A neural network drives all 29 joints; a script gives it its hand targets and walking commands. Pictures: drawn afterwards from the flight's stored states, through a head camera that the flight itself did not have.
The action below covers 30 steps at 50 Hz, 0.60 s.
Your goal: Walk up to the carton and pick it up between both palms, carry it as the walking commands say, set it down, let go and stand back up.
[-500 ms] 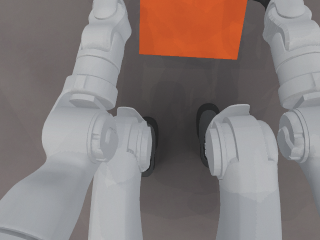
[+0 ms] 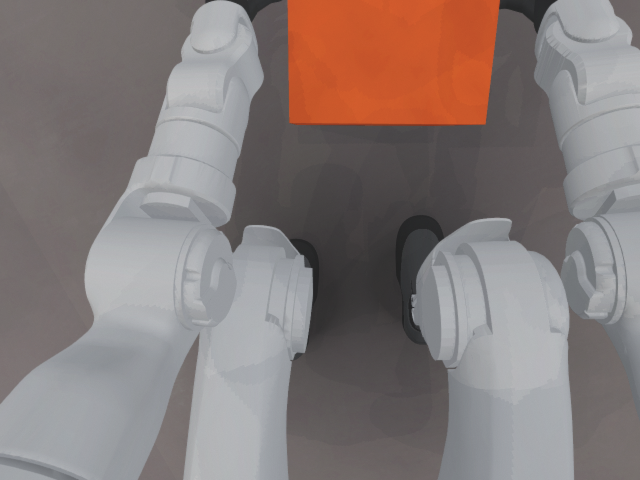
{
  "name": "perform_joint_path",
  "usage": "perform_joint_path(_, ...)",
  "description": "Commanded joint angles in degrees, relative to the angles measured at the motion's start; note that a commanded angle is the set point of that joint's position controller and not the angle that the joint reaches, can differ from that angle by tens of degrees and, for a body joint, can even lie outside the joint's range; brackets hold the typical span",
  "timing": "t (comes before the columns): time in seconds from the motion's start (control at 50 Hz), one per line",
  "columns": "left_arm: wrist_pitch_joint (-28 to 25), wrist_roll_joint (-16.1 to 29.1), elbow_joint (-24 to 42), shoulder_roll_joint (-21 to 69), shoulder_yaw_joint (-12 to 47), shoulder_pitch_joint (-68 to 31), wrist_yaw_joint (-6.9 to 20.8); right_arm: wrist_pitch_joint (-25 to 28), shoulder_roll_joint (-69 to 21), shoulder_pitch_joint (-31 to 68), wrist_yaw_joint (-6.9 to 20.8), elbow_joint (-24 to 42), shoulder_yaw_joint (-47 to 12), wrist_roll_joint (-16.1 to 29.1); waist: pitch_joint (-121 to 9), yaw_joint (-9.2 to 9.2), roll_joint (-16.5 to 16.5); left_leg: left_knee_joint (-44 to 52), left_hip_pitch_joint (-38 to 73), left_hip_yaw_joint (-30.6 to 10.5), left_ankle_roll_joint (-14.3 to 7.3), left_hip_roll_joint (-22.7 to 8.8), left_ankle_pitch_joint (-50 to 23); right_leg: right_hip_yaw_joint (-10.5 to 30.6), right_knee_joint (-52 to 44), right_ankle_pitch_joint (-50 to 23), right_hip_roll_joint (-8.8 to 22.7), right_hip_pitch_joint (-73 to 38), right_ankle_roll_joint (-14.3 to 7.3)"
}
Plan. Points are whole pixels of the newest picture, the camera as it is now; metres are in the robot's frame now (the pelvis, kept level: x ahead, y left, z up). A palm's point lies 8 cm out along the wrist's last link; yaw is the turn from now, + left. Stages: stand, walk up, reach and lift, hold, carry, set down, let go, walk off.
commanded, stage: set down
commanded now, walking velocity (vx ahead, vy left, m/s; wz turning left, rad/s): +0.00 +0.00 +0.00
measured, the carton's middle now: (380, 4) +0.55 -0.06 -0.27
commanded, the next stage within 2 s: none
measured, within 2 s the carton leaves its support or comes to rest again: rests again in 0.78 s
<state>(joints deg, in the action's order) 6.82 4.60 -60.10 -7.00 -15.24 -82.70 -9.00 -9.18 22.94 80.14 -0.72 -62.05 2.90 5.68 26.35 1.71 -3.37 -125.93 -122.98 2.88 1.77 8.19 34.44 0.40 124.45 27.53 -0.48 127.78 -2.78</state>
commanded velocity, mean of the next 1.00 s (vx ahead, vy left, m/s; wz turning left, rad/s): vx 0.00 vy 0.00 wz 0.00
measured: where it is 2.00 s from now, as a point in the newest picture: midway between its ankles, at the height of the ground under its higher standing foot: (355, 310)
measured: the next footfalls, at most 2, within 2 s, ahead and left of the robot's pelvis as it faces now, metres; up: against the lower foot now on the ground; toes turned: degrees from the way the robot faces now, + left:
none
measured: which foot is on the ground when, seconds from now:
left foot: down 0.00-1.00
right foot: down 0.00-1.00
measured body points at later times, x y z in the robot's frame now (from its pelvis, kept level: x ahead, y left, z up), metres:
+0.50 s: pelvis +0.00 +0.00 +0.00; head +0.37 -0.05 +0.25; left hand +0.55 +0.08 -0.18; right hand +0.52 -0.22 -0.20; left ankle +0.12 +0.11 -0.34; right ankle +0.14 -0.11 -0.34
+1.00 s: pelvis +0.00 +0.00 +0.00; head +0.37 -0.05 +0.24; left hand +0.54 +0.11 -0.19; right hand +0.53 -0.22 -0.21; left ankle +0.12 +0.11 -0.34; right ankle +0.14 -0.11 -0.34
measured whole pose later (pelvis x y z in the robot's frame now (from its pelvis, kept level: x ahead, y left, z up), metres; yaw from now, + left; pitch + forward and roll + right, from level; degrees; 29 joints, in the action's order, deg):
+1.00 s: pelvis +0.00 +0.00 +0.00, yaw +0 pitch +32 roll +3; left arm 3.8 4.6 -61.7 -10.1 -15.2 -80.4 -8.1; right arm -0.9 23.9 80.2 -1.8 -65.5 3.9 5.7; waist 26.4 1.8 -3.4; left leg -126.0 -123.9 2.7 1.8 8.7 34.7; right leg 0.4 124.5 28.3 -0.1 128.2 -2.3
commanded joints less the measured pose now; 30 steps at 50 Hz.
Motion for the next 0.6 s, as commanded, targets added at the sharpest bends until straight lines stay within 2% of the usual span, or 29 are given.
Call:
perform_joint_path(0.0,-0.74,-0.75,1.33,51.18,12.75,-20.82,14.39,5.74,-47.17,34.76,11.99,8.39,-9.30,2.30,-63.67,4.00,5.31,3.62,9.26,-1.81,-1.50,2.66,-12.45,2.27,-4.24,-16.42,-3.07,-33.71,0.67)
perform_joint_path(0.34,-1.31,-2.58,0.00,45.41,10.14,-19.46,13.82,6.30,-41.47,33.22,11.58,6.62,-6.88,0.81,-60.04,3.87,5.27,3.65,8.06,-1.99,-1.44,2.16,-10.84,2.95,-4.82,-14.32,-2.68,-32.51,0.84)
perform_joint_path(0.5,-2.89,-2.70,-0.16,35.12,8.63,-17.41,11.15,7.81,-30.88,30.09,8.99,4.75,-4.28,0.19,-61.11,3.98,5.04,3.97,10.04,-2.13,-0.90,1.48,-11.45,2.98,-5.02,-14.66,-2.07,-33.50,1.26)
perform_joint_path(0.58,-3.98,-2.48,-0.22,24.02,6.58,-14.34,8.50,8.92,-19.72,25.74,6.24,3.83,-1.40,-0.29,-62.05,4.05,5.09,4.33,11.64,-1.88,-0.37,0.71,-11.53,2.92,-5.47,-14.85,-1.45,-34.74,1.75)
